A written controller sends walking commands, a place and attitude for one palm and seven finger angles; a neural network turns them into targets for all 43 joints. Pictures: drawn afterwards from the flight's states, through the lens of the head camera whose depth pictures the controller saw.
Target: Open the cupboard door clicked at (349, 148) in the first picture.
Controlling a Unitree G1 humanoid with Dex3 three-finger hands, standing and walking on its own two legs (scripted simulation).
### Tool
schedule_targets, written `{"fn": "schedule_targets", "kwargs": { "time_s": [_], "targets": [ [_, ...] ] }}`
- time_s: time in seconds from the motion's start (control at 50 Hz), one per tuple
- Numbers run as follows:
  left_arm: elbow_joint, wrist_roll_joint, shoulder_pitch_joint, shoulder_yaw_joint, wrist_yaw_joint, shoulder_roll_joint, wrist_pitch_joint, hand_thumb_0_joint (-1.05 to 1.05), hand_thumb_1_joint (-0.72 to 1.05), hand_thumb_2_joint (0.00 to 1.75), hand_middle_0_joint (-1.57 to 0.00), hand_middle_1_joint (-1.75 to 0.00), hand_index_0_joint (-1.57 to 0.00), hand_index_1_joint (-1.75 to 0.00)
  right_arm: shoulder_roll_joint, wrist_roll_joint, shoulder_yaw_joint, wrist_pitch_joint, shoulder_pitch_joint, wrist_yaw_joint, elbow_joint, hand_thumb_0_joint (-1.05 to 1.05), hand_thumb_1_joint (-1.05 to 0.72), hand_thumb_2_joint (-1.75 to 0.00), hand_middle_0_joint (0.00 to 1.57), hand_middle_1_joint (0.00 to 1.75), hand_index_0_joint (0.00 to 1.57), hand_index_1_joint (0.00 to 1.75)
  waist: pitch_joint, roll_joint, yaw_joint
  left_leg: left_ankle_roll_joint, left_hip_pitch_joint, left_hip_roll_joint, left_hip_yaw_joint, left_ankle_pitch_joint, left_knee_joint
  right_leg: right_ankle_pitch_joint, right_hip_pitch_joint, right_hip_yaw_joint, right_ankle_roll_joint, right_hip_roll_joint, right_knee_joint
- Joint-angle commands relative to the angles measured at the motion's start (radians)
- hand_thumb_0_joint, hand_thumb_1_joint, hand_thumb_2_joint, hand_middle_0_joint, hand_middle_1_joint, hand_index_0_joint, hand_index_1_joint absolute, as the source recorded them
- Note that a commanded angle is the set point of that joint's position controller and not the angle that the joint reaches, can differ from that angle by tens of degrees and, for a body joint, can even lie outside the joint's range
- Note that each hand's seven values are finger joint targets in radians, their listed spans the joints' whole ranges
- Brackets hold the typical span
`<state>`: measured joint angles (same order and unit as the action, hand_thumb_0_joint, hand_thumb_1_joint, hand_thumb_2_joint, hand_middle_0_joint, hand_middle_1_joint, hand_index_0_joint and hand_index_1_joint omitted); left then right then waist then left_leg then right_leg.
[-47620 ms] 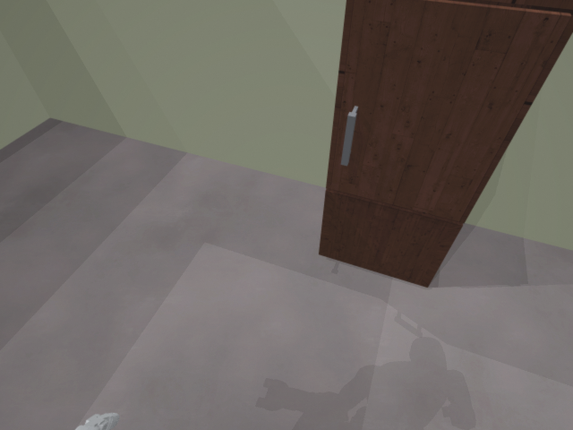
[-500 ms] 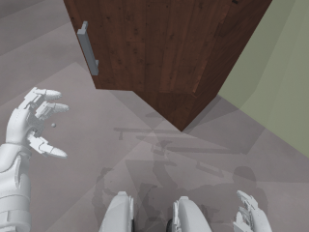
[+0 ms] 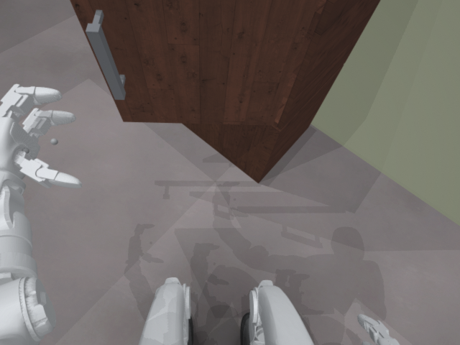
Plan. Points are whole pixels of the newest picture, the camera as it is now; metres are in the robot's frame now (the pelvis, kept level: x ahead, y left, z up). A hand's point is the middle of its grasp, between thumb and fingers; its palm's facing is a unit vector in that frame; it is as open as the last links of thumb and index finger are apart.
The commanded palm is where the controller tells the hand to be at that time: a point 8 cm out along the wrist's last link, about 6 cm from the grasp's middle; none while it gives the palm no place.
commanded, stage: move the hooked fingers beside the handle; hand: left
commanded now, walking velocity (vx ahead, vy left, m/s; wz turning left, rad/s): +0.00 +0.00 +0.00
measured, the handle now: (110, 59) +0.63 +0.24 +0.03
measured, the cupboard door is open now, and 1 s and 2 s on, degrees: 42 42 42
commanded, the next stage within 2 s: slide the fingers in behind the handle in 1.60 s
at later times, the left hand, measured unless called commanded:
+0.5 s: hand (65, 103) +0.51 +0.29 +0.04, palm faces +0.01 -1.00 -0.03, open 14.0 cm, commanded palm +0.52 +0.32 +0.03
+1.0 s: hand (71, 86) +0.56 +0.30 +0.02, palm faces +0.03 -1.00 -0.03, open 14.0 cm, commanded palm +0.56 +0.31 +0.03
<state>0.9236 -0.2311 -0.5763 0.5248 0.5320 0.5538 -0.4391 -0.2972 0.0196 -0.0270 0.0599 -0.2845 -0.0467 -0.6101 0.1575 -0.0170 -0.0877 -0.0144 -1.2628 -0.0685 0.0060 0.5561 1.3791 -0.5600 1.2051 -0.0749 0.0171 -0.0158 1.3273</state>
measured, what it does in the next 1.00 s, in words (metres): stands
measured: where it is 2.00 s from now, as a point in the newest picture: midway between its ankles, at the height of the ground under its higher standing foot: outside the picture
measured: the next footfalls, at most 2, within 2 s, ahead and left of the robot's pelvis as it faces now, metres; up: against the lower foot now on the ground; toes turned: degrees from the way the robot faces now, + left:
none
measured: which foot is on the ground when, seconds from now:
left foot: down 0.00-1.00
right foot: down 0.00-1.00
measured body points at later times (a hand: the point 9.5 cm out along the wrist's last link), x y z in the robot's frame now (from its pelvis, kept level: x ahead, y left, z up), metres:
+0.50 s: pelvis -0.02 +0.01 -0.04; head +0.17 +0.05 +0.37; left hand +0.50 +0.35 +0.04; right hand +0.02 -0.28 -0.13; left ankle +0.04 +0.11 -0.60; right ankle +0.03 -0.12 -0.60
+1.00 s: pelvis +0.00 +0.02 -0.04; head +0.22 +0.06 +0.35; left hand +0.56 +0.36 +0.03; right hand -0.02 -0.25 -0.13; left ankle +0.04 +0.11 -0.60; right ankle +0.03 -0.12 -0.60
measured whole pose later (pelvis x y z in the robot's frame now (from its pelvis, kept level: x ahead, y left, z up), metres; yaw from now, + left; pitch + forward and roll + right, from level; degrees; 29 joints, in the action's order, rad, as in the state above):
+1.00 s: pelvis +0.00 +0.02 -0.04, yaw -4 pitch +35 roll -9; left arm 1.20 -0.01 -1.09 0.62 0.50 0.94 -0.26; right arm -0.29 -0.02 -0.13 -0.09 -0.36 -0.02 -0.55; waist 0.11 -0.04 -0.25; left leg -0.04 -1.57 -0.10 0.04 0.59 1.54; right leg -0.56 1.48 -0.10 -0.01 -0.05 1.42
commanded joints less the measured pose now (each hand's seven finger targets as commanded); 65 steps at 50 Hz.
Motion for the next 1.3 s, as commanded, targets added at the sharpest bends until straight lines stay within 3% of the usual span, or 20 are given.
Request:
{"fn": "schedule_targets", "kwargs": {
  "time_s": [0.0,0.08,0.14,0.18,0.26,0.28,0.34,0.4,0.46,0.52,0.6,0.64,0.7,0.72,0.82,0.96,1.0,1.18,1.24,1.28],
  "targets": [
    [-0.113,-0.005,-0.374,0.039,0.007,0.309,-0.050,0.00,-0.50,0.30,-0.30,-1.20,-0.30,-1.20,-0.189,-0.002,0.069,0.013,-0.111,-0.009,0.063,0.00,-0.90,-0.90,0.20,0.30,0.20,0.30,0.445,-0.122,-0.008,-0.017,0.397,0.029,0.061,-0.325,-0.155,0.230,-0.115,0.036,0.013,-0.025,-0.163],
    [-0.036,0.017,-0.482,0.057,-0.003,0.375,-0.054,0.00,-0.50,0.30,-0.30,-1.20,-0.30,-1.20,-0.194,-0.005,0.058,-0.001,-0.116,-0.013,0.061,0.00,-0.90,-0.90,0.20,0.30,0.20,0.30,0.427,-0.106,-0.026,-0.026,0.317,0.031,0.056,-0.259,-0.128,0.183,-0.103,0.048,0.011,-0.028,-0.159],
    [-0.017,0.040,-0.551,0.097,-0.014,0.465,-0.063,0.00,-0.50,0.30,-0.30,-1.20,-0.30,-1.20,-0.202,-0.010,0.049,-0.008,-0.120,-0.015,0.061,0.00,-0.90,-0.90,0.20,0.30,0.20,0.30,0.464,-0.128,-0.031,-0.031,0.281,0.031,0.057,-0.248,-0.103,0.167,-0.105,0.058,0.012,-0.029,-0.146],
    [-0.014,0.050,-0.592,0.093,-0.009,0.486,-0.072,0.00,-0.50,0.30,-0.30,-1.20,-0.30,-1.20,-0.206,-0.013,0.044,-0.012,-0.124,-0.012,0.059,0.00,-0.90,-0.90,0.20,0.30,0.20,0.30,0.510,-0.170,-0.032,-0.027,0.314,0.030,0.065,-0.275,-0.093,0.179,-0.084,0.052,0.016,-0.032,-0.127],
    [0.058,0.062,-0.658,0.059,0.004,0.488,-0.040,0.00,-0.50,0.30,-0.30,-1.20,-0.30,-1.20,-0.211,-0.012,0.032,-0.023,-0.135,-0.012,0.062,0.00,-0.90,-0.90,0.20,0.30,0.20,0.30,0.479,-0.158,-0.076,-0.037,0.268,0.025,0.073,-0.244,-0.070,0.154,-0.036,0.047,0.011,-0.037,-0.121],
    [0.074,0.074,-0.668,0.074,0.007,0.527,-0.028,0.00,-0.50,0.30,-0.30,-1.20,-0.30,-1.20,-0.220,-0.013,0.029,-0.028,-0.139,-0.013,0.061,0.00,-0.90,-0.90,0.20,0.30,0.20,0.30,0.488,-0.179,-0.067,-0.033,0.263,0.022,0.076,-0.240,-0.069,0.151,-0.031,0.045,0.011,-0.034,-0.113],
    [0.100,0.093,-0.737,0.054,0.006,0.547,0.012,0.00,-0.50,0.30,-0.30,-1.20,-0.30,-1.20,-0.227,-0.013,0.020,-0.040,-0.157,-0.016,0.062,0.00,-0.90,-0.90,0.20,0.30,0.20,0.30,0.490,-0.192,-0.095,-0.038,0.258,0.018,0.085,-0.240,-0.056,0.150,0.014,0.036,0.007,-0.034,-0.104],
    [0.070,0.113,-0.802,0.082,-0.005,0.613,0.017,0.00,-0.50,0.30,-0.30,-1.20,-0.30,-1.20,-0.234,-0.019,0.015,-0.049,-0.177,-0.018,0.061,0.00,-0.90,-0.90,0.20,0.30,0.20,0.30,0.567,-0.243,-0.093,-0.033,0.300,0.014,0.103,-0.288,-0.038,0.167,0.047,0.025,0.011,-0.035,-0.076],
    [0.032,0.124,-0.873,0.068,-0.022,0.610,0.012,0.00,-0.50,0.30,-0.30,-1.20,-0.30,-1.20,-0.235,-0.028,0.013,-0.057,-0.198,-0.010,0.053,0.00,-0.90,-0.90,0.20,0.30,0.20,0.30,0.599,-0.299,-0.111,-0.023,0.375,0.009,0.127,-0.326,-0.039,0.175,0.104,0.009,0.015,-0.038,-0.062],
    [0.091,0.145,-0.864,0.101,-0.035,0.668,0.040,0.00,-0.50,0.30,-0.30,-1.20,-0.30,-1.20,-0.239,-0.029,0.003,-0.073,-0.213,-0.009,0.054,0.00,-0.90,-0.90,0.20,0.30,0.20,0.30,0.580,-0.271,-0.114,-0.028,0.328,0.005,0.124,-0.324,-0.024,0.180,0.091,0.010,0.010,-0.038,-0.064],
    [0.122,0.183,-0.908,0.060,-0.042,0.667,0.084,0.00,-0.50,0.30,-0.30,-1.20,-0.30,-1.20,-0.238,-0.033,-0.011,-0.092,-0.229,-0.008,0.060,0.00,-0.90,-0.90,0.20,0.30,0.20,0.30,0.547,-0.293,-0.140,-0.027,0.323,-0.001,0.135,-0.322,-0.025,0.179,0.132,-0.003,0.008,-0.039,-0.057],
    [0.130,0.197,-0.926,0.071,-0.050,0.703,0.096,0.00,-0.50,0.30,-0.30,-1.20,-0.30,-1.20,-0.238,-0.036,-0.019,-0.099,-0.240,-0.011,0.064,0.00,-0.90,-0.90,0.20,0.30,0.20,0.30,0.544,-0.292,-0.145,-0.030,0.297,-0.002,0.132,-0.317,-0.014,0.182,0.123,-0.001,0.006,-0.039,-0.056],
    [0.082,0.200,-0.984,0.082,-0.054,0.727,0.086,0.00,-0.50,0.30,-0.30,-1.20,-0.30,-1.20,-0.239,-0.045,-0.019,-0.105,-0.261,-0.010,0.060,0.00,-0.90,-0.90,0.20,0.30,0.20,0.30,0.612,-0.340,-0.157,-0.025,0.355,-0.007,0.144,-0.397,0.004,0.222,0.142,-0.006,0.008,-0.041,-0.042],
    [0.096,0.202,-0.952,0.101,-0.051,0.745,0.088,0.00,-0.50,0.30,-0.30,-1.20,-0.30,-1.20,-0.239,-0.046,-0.020,-0.110,-0.266,-0.007,0.061,0.00,-0.90,-0.90,0.20,0.30,0.20,0.30,0.619,-0.338,-0.144,-0.021,0.354,-0.007,0.145,-0.407,0.003,0.224,0.130,-0.010,0.011,-0.044,-0.039],
    [0.123,0.202,-0.872,0.093,-0.037,0.720,0.124,0.00,-0.50,0.30,-0.30,-1.20,-0.30,-1.20,-0.234,-0.045,-0.022,-0.132,-0.279,0.002,0.075,0.00,-0.90,-0.90,0.20,0.30,0.20,0.30,0.575,-0.316,-0.139,-0.023,0.345,-0.011,0.141,-0.436,-0.005,0.244,0.117,-0.018,0.007,-0.049,-0.046],
    [-0.021,0.178,-0.897,0.156,-0.040,0.758,0.093,0.00,-0.50,0.30,-0.30,-1.20,-0.30,-1.20,-0.229,-0.049,-0.006,-0.141,-0.290,0.015,0.065,0.00,-0.90,-0.90,0.20,0.30,0.20,0.30,0.651,-0.358,-0.125,-0.017,0.429,-0.018,0.149,-0.523,-0.005,0.286,0.101,-0.015,0.010,-0.054,-0.047],
    [-0.027,0.178,-0.897,0.139,-0.043,0.732,0.086,0.00,-0.50,0.30,-0.30,-1.20,-0.30,-1.20,-0.227,-0.049,-0.003,-0.140,-0.285,0.020,0.055,0.00,-0.90,-0.90,0.20,0.30,0.20,0.30,0.651,-0.384,-0.128,-0.010,0.457,-0.018,0.152,-0.526,-0.011,0.278,0.115,-0.015,0.012,-0.055,-0.056],
    [0.086,0.185,-0.842,0.015,-0.039,0.573,0.132,0.00,-0.50,0.30,-0.30,-1.20,-0.30,-1.20,-0.220,-0.045,-0.003,-0.146,-0.281,0.018,0.051,0.00,-0.90,-0.90,0.20,0.30,0.20,0.30,0.529,-0.358,-0.156,-0.011,0.458,-0.017,0.156,-0.492,-0.038,0.257,0.161,-0.026,0.013,-0.051,-0.083],
    [0.094,0.175,-0.848,0.042,-0.050,0.601,0.122,0.00,-0.50,0.30,-0.30,-1.20,-0.30,-1.20,-0.219,-0.044,-0.007,-0.144,-0.272,0.013,0.061,0.00,-0.90,-0.90,0.20,0.30,0.20,0.30,0.515,-0.297,-0.157,-0.022,0.382,-0.010,0.138,-0.446,-0.028,0.258,0.113,-0.017,0.011,-0.054,-0.086],
    [0.074,0.176,-0.883,0.061,-0.061,0.635,0.097,0.00,-0.50,0.30,-0.30,-1.20,-0.30,-1.20,-0.219,-0.046,-0.010,-0.142,-0.266,0.010,0.060,0.00,-0.90,-0.90,0.20,0.30,0.20,0.30,0.530,-0.320,-0.153,-0.023,0.371,-0.008,0.132,-0.455,-0.017,0.263,0.106,-0.012,0.013,-0.053,-0.075]
  ]
}}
